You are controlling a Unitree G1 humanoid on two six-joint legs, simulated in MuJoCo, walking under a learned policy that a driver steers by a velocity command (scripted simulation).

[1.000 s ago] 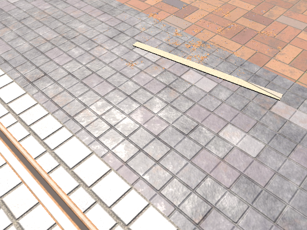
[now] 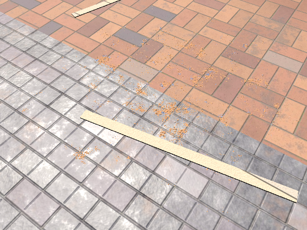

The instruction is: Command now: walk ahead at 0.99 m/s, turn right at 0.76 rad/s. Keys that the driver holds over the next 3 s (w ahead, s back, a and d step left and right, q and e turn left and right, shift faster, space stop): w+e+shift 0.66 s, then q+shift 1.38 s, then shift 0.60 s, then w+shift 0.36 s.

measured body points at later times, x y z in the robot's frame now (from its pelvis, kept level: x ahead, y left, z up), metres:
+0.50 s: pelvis +0.48 +0.01 +0.03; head +0.51 -0.01 +0.47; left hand +0.68 +0.26 -0.09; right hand +0.52 -0.30 -0.07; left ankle +0.58 +0.11 -0.70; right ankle +0.31 -0.02 -0.59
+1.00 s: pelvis +0.81 -0.18 +0.03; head +0.86 -0.22 +0.48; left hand +1.04 -0.05 -0.09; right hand +0.71 -0.43 -0.11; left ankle +0.88 -0.05 -0.61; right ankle +0.82 -0.27 -0.70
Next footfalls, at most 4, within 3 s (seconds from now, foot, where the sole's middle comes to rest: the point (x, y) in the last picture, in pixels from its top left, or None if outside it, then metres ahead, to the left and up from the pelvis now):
0.38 left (137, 192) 0.61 0.10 -0.74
0.80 right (220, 147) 0.85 -0.30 -0.74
1.24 left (192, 114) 1.06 -0.18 -0.74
1.78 right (224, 118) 1.04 -0.34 -0.74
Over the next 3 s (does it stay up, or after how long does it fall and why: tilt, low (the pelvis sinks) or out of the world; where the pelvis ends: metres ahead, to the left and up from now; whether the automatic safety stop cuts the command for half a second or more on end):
stays up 0.99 -0.18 0.04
